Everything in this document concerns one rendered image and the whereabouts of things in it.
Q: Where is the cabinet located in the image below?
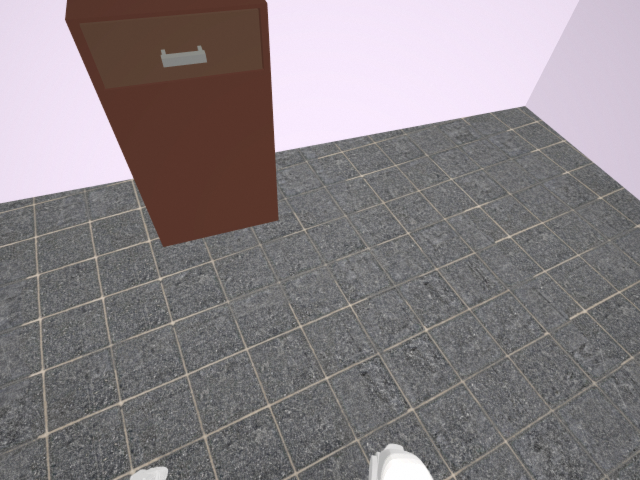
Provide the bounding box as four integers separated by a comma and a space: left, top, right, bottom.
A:
65, 0, 279, 247

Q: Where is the robot right thigh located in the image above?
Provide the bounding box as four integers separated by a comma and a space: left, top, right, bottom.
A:
368, 449, 434, 480

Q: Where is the drawer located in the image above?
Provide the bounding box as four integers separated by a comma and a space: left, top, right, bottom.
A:
80, 8, 262, 89

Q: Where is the handle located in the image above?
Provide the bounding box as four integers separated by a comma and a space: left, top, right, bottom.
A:
161, 46, 207, 67

